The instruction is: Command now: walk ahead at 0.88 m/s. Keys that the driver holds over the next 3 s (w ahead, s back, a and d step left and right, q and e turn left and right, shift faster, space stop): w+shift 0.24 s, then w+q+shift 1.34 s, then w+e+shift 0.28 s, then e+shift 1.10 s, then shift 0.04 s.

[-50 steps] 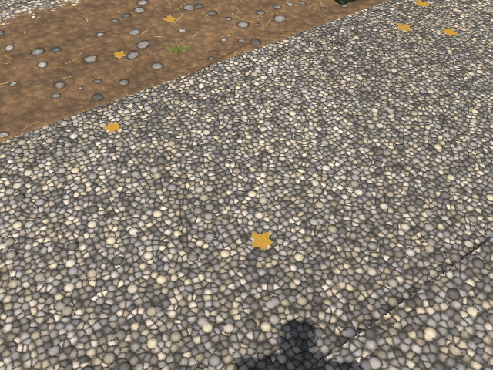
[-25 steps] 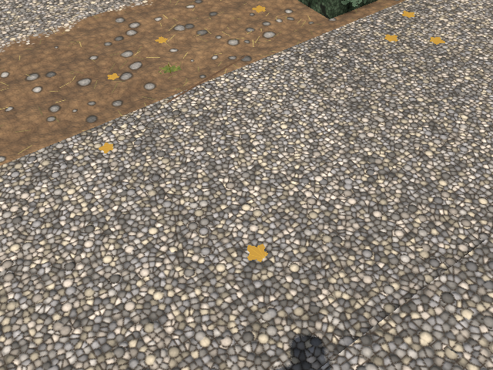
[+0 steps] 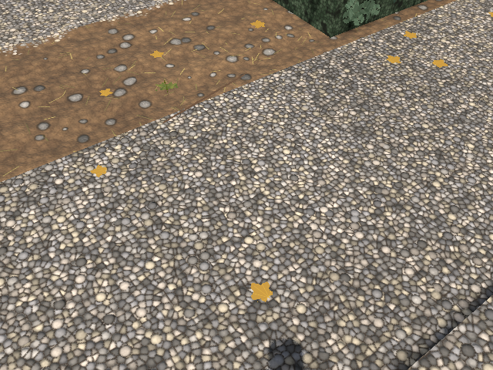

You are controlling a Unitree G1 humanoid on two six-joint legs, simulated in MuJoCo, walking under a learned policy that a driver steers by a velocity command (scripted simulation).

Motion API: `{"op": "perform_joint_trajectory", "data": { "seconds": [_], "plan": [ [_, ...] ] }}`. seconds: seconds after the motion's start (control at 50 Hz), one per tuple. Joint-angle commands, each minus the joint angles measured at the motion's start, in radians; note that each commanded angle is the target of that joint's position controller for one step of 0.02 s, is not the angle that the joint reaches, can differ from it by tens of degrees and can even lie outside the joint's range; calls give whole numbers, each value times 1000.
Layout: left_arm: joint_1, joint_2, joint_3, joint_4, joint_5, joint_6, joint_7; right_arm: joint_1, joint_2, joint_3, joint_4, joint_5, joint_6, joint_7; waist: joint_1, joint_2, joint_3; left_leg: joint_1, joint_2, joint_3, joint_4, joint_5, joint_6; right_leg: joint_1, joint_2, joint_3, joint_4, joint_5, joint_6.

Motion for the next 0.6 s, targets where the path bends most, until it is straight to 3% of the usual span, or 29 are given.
{"op": "perform_joint_trajectory", "data": {
  "seconds": [0.02,0.04,0.06,0.08,0.1,0.12,0.14,0.16,0.2,0.22,0.24,0.26,0.28,0.3,0.32,0.34,0.36,0.38,0.4,0.42,0.44,0.46,0.48,0.5,0.52,0.54,0.56,0.58,0.6],
  "plan": [
    [-199,53,-3,-118,-3,-4,-6,34,-150,-29,-40,19,-30,-6,-14,95,159,18,243,-263,-295,28,121,-202,-35,-25,-174,110,38],
    [-237,52,-6,-134,-1,-7,-14,55,-151,-29,-31,21,-33,-7,-25,86,168,11,231,-236,-318,66,121,-164,-22,-46,-257,144,39],
    [-239,58,-7,-131,4,0,-23,92,-162,-33,-14,14,-33,-5,-36,123,147,48,245,-229,-336,127,133,-147,-19,-61,-235,170,31],
    [-243,56,-10,-136,1,8,-28,97,-159,-34,-9,10,-33,-4,-30,122,156,56,240,-191,-340,200,134,-133,-16,-74,-237,180,26],
    [-213,70,-1,-116,7,9,-31,131,-161,-37,10,-3,-36,-6,-19,141,141,158,275,-178,-290,334,143,-186,-38,-39,-152,226,6],
    [-224,82,1,-120,15,1,-35,138,-157,-40,11,-1,-36,-11,-6,89,128,212,275,-151,-254,366,136,-214,-47,-21,-170,243,-8],
    [-241,86,7,-119,12,-9,-39,132,-163,-40,-2,-11,-39,-9,-18,78,112,199,263,-123,-236,417,142,-174,-13,-84,-131,242,-14],
    [-286,87,13,-141,16,-23,-39,217,-144,-44,49,-18,-52,-21,-22,114,137,382,315,-158,-163,407,127,-332,-72,49,-144,286,-35],
    [-371,104,17,-166,19,-39,-39,270,-155,-51,75,-24,-54,-36,-61,100,181,551,335,-177,-127,410,125,-533,-72,26,-146,198,-50],
    [-478,101,17,-202,9,-52,-33,304,-157,-50,81,-40,-61,-38,-119,84,220,581,281,-168,-112,356,117,-610,-40,-34,-211,159,-38],
    [-544,61,-2,-240,22,-68,-41,294,-129,-44,101,-39,-68,-48,-115,72,268,502,265,-148,-134,355,91,-542,-63,-27,-332,268,-32],
    [-566,29,-10,-252,16,-75,-48,276,-96,-32,106,-29,-64,-48,-122,60,256,366,259,-148,-161,337,89,-355,-60,-46,-400,404,-33],
    [-515,11,-18,-246,-1,-71,-57,198,-108,-31,86,-33,-62,-42,-100,38,255,189,222,-123,-191,282,80,-136,-43,-79,-500,533,-32],
    [-422,19,-15,-207,0,-61,-63,138,-125,-33,72,-27,-60,-35,-75,51,219,85,213,-101,-179,277,72,77,-38,-73,-530,620,-34],
    [-342,31,-10,-177,7,-49,-56,130,-140,-33,74,-17,-55,-33,-58,47,175,79,208,-99,-127,293,70,204,-28,-70,-536,674,-31],
    [-244,62,0,-136,6,-38,-40,126,-160,-30,81,-13,-48,-35,-27,61,128,139,194,-114,-15,388,68,276,-10,-80,-538,649,-14],
    [-114,99,12,-93,18,-37,-20,138,-171,-28,88,-21,-37,-42,17,82,81,205,174,-127,196,500,65,340,-14,-72,-570,612,-6],
    [49,138,29,-40,18,-43,-3,142,-164,-23,95,-30,-23,-51,73,100,26,212,160,-147,476,569,68,446,-39,-49,-610,609,0],
    [217,170,43,2,31,-50,9,132,-165,-33,108,-17,-8,-59,155,102,-48,129,155,-162,812,574,71,639,-74,-27,-654,636,15],
    [375,222,67,57,47,-59,18,44,-162,-50,97,-3,0,-61,258,-70,-87,-59,33,-132,1266,145,48,826,-106,-17,-729,656,7],
    [404,274,66,77,72,-65,12,-6,-101,-45,59,13,-15,-61,222,-193,-27,-465,-25,-191,1558,-518,66,993,-185,-9,-438,827,54],
    [430,226,44,64,48,-77,3,227,-37,-27,44,80,-36,-72,62,-336,-219,-699,43,-269,1516,-433,64,1295,-381,110,-138,1402,43],
    [418,196,59,69,28,-62,-1,186,-57,-18,68,80,-29,-82,117,-208,-356,-797,84,-184,1519,-292,51,1286,-421,272,-262,925,-42],
    [371,170,54,52,30,-64,6,96,-66,-13,49,37,-11,-74,108,-152,-299,-771,116,-134,1411,-190,40,1045,-402,337,-466,296,-79],
    [229,102,36,12,38,-75,11,23,-98,-27,44,-1,3,-49,62,-3,-160,-661,156,-120,1285,-31,46,766,-344,277,-582,9,-61],
    [235,105,34,34,35,-91,22,-48,-63,-28,5,-31,19,-32,41,-92,-105,-684,187,-106,1323,13,44,653,-413,309,-545,108,-98],
    [232,43,15,63,8,-101,30,-150,-32,-20,-43,-30,37,-5,1,-19,17,-625,227,-115,1135,75,13,423,-361,198,-602,146,-71],
    [196,27,7,61,-4,-105,33,-190,12,-10,-76,-26,51,16,-30,-52,91,-589,239,-121,1025,96,-6,292,-333,121,-648,88,-61],
    [161,15,1,56,-5,-107,36,-203,38,2,-86,-17,57,27,-53,-65,109,-524,229,-85,965,154,-11,208,-271,25,-703,90,-40]
  ]
}}
Next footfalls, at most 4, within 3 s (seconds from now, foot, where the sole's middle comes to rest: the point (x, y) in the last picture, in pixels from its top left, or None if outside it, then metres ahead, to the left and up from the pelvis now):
0.42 right None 0.53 -0.19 -0.96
0.80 left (231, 294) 0.86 0.01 -0.96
1.20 right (217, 197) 1.31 0.06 -0.96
1.66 left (107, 187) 1.36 0.51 -0.96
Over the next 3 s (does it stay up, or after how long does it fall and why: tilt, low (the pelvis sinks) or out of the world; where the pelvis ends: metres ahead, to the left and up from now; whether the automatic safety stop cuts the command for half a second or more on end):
stays up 1.55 0.89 -0.18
